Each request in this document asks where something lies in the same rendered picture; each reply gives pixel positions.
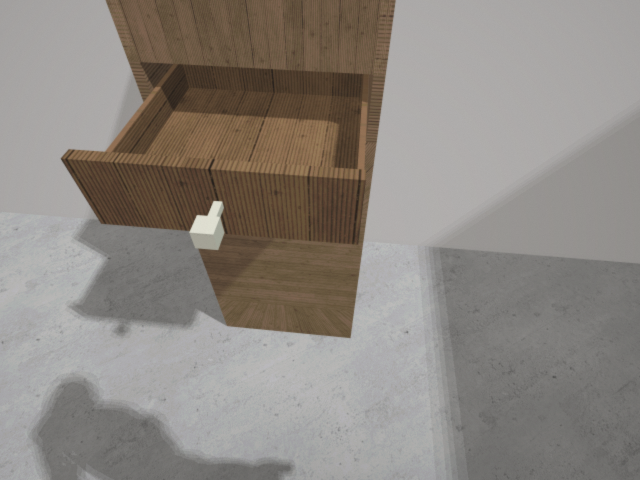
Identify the drawer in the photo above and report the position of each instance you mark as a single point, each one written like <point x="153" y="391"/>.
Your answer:
<point x="284" y="150"/>

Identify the cabinet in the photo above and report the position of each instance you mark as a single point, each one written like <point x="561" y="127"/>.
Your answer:
<point x="267" y="283"/>

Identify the handle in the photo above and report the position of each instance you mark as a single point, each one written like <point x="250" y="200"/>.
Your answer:
<point x="207" y="231"/>

